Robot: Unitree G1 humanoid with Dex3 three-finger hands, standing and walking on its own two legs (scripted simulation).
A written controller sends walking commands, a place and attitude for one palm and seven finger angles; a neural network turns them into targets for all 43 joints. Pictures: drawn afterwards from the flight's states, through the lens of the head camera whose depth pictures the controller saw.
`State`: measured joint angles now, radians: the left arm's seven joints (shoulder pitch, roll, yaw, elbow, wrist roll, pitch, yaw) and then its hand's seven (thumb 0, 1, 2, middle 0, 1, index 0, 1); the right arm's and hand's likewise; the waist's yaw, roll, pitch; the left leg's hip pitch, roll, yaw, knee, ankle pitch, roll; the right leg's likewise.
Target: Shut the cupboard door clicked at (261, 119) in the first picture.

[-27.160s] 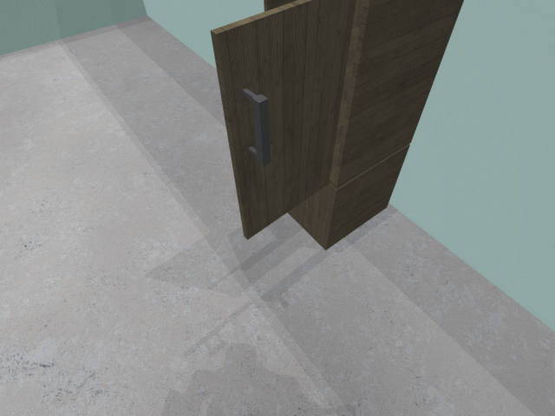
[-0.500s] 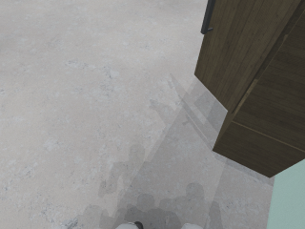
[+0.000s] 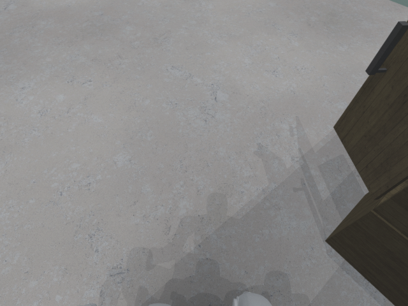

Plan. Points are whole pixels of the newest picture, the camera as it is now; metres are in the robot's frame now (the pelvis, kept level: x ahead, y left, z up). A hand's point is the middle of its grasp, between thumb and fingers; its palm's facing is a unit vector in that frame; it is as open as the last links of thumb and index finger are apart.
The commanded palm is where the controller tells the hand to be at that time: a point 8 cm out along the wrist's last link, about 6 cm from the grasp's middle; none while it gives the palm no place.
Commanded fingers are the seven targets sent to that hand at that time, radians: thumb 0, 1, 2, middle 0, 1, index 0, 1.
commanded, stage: walk to a spot facing it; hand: left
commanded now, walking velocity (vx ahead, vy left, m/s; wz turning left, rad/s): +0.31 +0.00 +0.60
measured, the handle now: (391, 50) +0.80 -0.52 +0.06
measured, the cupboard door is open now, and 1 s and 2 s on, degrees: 57 57 57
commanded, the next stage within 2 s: turn to face it in 1.24 s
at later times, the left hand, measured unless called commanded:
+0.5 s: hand out of the picture +0.03 +0.14 -0.16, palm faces +0.43 -0.88 -0.19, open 7.4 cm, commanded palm none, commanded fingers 0.00 0.90 0.90 -0.20 -0.30 -0.20 -0.30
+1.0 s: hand (96, 187) +0.40 +0.31 -0.15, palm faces +0.42 -0.88 -0.21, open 7.4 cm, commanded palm none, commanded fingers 0.00 0.90 0.90 -0.20 -0.30 -0.20 -0.30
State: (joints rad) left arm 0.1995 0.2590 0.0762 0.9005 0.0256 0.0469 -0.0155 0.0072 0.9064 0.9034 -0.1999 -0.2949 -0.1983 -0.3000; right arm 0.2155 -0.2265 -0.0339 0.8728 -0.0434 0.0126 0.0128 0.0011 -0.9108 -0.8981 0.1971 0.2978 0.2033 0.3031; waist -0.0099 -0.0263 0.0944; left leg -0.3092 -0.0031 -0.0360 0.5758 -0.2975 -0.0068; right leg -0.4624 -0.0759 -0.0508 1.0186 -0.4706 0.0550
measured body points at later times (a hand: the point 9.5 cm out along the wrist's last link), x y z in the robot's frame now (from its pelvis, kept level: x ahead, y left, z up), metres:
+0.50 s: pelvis +0.15 +0.00 +0.01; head +0.21 +0.03 +0.45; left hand +0.01 +0.19 -0.14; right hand +0.36 -0.17 -0.13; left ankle +0.19 +0.15 -0.70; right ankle +0.07 -0.14 -0.73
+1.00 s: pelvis +0.36 +0.08 +0.00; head +0.39 +0.09 +0.45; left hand +0.38 +0.36 -0.13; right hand +0.41 -0.16 -0.15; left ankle +0.22 +0.14 -0.73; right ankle +0.48 +0.00 -0.73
